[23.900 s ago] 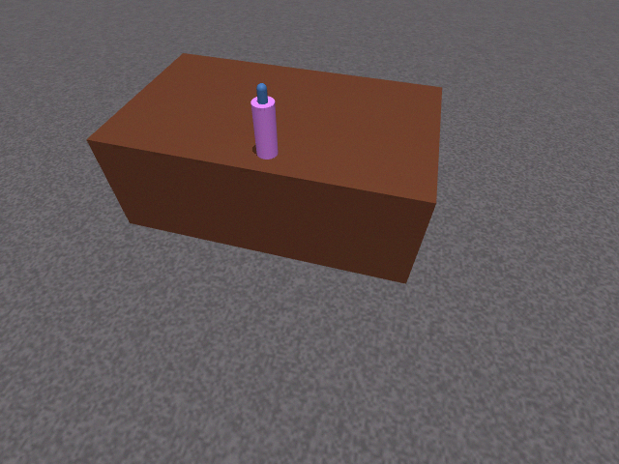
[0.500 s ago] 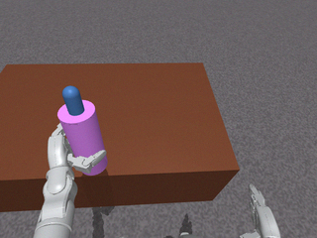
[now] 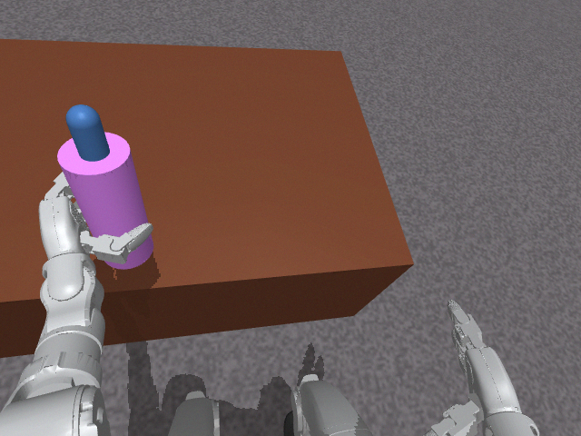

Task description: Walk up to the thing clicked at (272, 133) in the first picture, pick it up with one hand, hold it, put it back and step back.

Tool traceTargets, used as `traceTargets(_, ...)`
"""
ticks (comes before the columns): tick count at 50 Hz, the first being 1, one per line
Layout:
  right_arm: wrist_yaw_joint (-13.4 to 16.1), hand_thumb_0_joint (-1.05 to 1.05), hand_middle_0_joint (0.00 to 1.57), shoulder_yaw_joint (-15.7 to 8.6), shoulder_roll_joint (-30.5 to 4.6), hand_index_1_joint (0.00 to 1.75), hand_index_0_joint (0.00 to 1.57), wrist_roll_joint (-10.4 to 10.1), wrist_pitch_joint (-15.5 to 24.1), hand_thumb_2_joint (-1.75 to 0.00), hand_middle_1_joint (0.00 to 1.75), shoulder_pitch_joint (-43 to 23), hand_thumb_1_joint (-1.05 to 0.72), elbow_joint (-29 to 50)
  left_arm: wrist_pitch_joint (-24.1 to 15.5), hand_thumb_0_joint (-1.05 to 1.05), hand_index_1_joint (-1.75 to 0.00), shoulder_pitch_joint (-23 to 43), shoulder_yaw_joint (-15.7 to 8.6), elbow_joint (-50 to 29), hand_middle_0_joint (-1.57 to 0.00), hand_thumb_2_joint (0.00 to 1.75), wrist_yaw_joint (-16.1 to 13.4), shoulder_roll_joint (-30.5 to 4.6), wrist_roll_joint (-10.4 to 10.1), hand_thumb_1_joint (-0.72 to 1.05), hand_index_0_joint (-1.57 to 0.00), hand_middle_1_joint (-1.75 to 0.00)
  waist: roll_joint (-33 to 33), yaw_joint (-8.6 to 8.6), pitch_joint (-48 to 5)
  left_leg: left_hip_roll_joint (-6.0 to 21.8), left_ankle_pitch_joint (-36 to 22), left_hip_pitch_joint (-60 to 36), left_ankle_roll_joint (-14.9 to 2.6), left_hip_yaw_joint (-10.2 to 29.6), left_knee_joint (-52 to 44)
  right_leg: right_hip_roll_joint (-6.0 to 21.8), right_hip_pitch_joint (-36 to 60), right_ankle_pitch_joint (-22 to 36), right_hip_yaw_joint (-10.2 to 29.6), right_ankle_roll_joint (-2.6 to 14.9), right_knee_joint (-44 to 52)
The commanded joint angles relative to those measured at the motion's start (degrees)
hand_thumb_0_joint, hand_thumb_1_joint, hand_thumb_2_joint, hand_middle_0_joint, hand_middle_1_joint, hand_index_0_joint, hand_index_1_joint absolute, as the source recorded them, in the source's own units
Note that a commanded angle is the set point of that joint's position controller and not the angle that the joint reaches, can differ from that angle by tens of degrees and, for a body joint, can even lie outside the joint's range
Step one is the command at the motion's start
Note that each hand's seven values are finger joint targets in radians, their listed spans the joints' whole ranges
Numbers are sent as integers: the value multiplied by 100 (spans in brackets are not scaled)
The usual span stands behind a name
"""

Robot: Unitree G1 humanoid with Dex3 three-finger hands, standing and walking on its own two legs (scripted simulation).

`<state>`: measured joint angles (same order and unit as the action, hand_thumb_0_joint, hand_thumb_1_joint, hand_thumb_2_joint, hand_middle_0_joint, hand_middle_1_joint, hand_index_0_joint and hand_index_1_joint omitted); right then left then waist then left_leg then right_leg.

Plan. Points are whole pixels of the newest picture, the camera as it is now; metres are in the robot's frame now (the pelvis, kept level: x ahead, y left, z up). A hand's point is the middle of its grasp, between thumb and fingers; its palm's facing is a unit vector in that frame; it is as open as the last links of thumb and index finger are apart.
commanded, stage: crouch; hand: left
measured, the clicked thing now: (108, 193) +0.44 +0.19 +0.04
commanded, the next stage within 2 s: lower in 0.64 s
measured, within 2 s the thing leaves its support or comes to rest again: neither
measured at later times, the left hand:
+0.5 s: hand (115, 211) +0.46 +0.20 -0.04, palm faces +0.23 -0.97 -0.04, open 10.9 cm
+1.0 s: hand (122, 216) +0.48 +0.21 -0.09, palm faces +0.23 -0.97 -0.04, open 10.9 cm
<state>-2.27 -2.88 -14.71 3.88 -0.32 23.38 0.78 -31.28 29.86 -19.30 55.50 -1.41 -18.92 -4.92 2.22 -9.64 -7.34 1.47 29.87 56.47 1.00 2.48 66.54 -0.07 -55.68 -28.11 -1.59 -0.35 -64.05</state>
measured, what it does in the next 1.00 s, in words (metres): lowers itself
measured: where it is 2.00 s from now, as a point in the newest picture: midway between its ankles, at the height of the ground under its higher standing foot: outside the picture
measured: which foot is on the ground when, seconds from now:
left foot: down 0.00-1.00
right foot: down 0.00-1.00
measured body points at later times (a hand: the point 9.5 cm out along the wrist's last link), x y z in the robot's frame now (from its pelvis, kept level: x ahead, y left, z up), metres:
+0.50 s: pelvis -0.01 +0.00 -0.03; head +0.13 +0.05 +0.39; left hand +0.45 +0.26 -0.04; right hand +0.15 -0.26 -0.02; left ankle +0.02 +0.13 -0.65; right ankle +0.02 -0.13 -0.65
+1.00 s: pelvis -0.02 +0.00 -0.05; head +0.15 +0.06 +0.36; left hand +0.46 +0.26 -0.08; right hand +0.15 -0.27 -0.01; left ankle +0.02 +0.13 -0.65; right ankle +0.02 -0.13 -0.65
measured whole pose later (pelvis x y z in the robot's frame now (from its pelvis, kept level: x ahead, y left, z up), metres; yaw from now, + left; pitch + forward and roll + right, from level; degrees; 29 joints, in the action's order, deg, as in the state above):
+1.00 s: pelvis -0.02 +0.00 -0.05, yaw -1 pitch +28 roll -4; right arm -4.8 -3.1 -16.5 5.0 -1.3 22.1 10.8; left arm -36.3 41.4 -28.2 70.1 -1.3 -30.3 0.2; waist 1.9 -17.5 -8.6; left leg 2.0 33.2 75.9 0.9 4.1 80.6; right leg -0.9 -74.3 -30.5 -2.8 -0.5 -76.3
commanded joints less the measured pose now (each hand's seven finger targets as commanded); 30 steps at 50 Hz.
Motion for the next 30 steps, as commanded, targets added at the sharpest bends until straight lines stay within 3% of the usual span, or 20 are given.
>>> traceTargets(1,2,0,5,-607,-903,5,5,-30,253,-5,5,111,55,1062,-756,0,-141,2292,-359,-1278,-130,125,1,-1182,-77,14,-132,-140,-999,88,-2641,-101,-2225,-1609,-48,3,-610,-80,863,1923,-61,180,454)
traceTargets(2,-6,0,5,-682,-940,5,5,-20,238,-5,5,154,54,963,-783,0,-141,2336,-439,-1165,-130,125,-8,-1309,-45,14,-132,-140,-1034,80,-2643,-111,-2211,-1548,-53,-1,-553,-83,850,1928,-46,176,415)
traceTargets(3,-40,0,5,-564,-860,5,5,-8,222,-5,5,235,54,1054,-834,0,-140,2383,-453,-1287,-130,124,-17,-1336,-18,12,-131,-140,-986,82,-2797,-117,-2245,-1516,-65,9,-499,-92,907,1981,-43,178,348)
traceTargets(5,-39,0,5,-690,-980,5,5,-10,211,-5,5,30,53,1322,-907,0,-140,2465,-493,-1249,-128,125,-17,-1349,-36,13,-130,-140,-905,25,-3133,-105,-2436,-1515,-71,42,-387,-106,990,2155,-38,175,216)
traceTargets(6,-45,0,5,-624,-923,5,5,5,217,-5,5,29,53,1384,-953,0,-139,2539,-462,-1268,-127,124,-16,-1301,-47,13,-129,-139,-932,-13,-3200,-108,-2395,-1458,-76,47,-335,-113,955,2129,-28,170,173)
traceTargets(9,-39,0,5,-620,-960,5,5,25,145,-6,5,217,52,1466,-1062,0,-138,2888,-623,-1672,-126,124,-57,-1754,18,10,-127,-137,-1195,-30,-3753,-114,-2694,-1540,-86,17,-148,-85,1118,2474,39,157,19)
traceTargets(11,-41,0,5,-597,-969,5,5,32,94,-6,5,250,52,1591,-1009,0,-137,2692,-534,-1289,-124,122,-49,-1568,41,7,-125,-136,-1171,-82,-3609,-99,-2749,-1480,-60,50,-160,-104,1012,2462,3,179,-34)
traceTargets(12,-39,0,5,-617,-976,5,5,50,83,-6,5,266,52,1515,-1035,0,-136,2870,-528,-1411,-123,123,-54,-1612,54,10,-124,-135,-1417,-110,-3616,-73,-2872,-1655,-21,70,-116,-117,762,2381,-19,191,-82)
traceTargets(13,-47,0,5,-606,-943,5,5,67,44,-6,5,471,52,1251,-1070,0,-135,3161,-682,-1747,-123,122,-89,-1913,91,11,-124,-133,-1695,-80,-3648,-72,-2943,-1777,-10,58,-74,-117,609,2316,-8,187,-90)
traceTargets(14,-53,0,5,-584,-914,5,5,67,31,-6,5,408,52,1306,-1007,0,-134,2943,-613,-1335,-123,121,-64,-1770,115,10,-124,-133,-1578,-121,-3479,-76,-2792,-1696,-23,60,-69,-123,515,2191,-21,186,-60)
traceTargets(15,-58,0,5,-579,-918,5,5,58,44,-6,5,318,52,1493,-970,0,-134,2923,-379,-1129,-122,122,-14,-1418,102,12,-123,-133,-1495,-254,-3381,-50,-2722,-1627,-7,95,-93,-139,407,2125,-65,196,-72)
traceTargets(17,-64,0,5,-609,-974,5,5,66,9,-6,5,389,52,1265,-954,0,-136,3102,-545,-1195,-125,123,-16,-1794,171,12,-125,-134,-1674,-226,-3251,-72,-2517,-1505,-22,51,-77,-117,336,2019,-28,192,-61)
traceTargets(20,-66,0,5,-610,-982,5,5,62,31,-6,5,282,53,1386,-875,0,-139,3126,-429,-790,-128,125,12,-1548,174,13,-129,-138,-1586,-348,-3045,-55,-2196,-1371,-27,81,-67,-127,140,1771,-52,191,-64)
traceTargets(23,-62,0,5,-632,-1028,5,5,53,23,-6,5,101,53,1423,-856,0,-140,3195,-594,-538,-129,126,-18,-1738,180,12,-130,-139,-1522,-346,-2926,-60,-1920,-1120,-49,93,-69,-130,84,1580,-64,188,-61)
traceTargets(27,-64,0,5,-607,-1029,5,5,46,74,-5,5,108,53,1674,-895,0,-142,3348,-656,-532,-131,127,-3,-1859,178,12,-132,-142,-1313,-441,-3171,-79,-1692,-883,-107,82,12,-131,229,1533,-35,163,-85)
traceTargets(30,-50,0,5,-653,-1083,5,5,31,89,-5,5,99,53,1682,-967,0,-142,3491,-836,-583,-130,128,-1,-2220,183,14,-131,-141,-1405,-397,-3318,-100,-1655,-840,-107,83,67,-133,272,1516,0,160,-164)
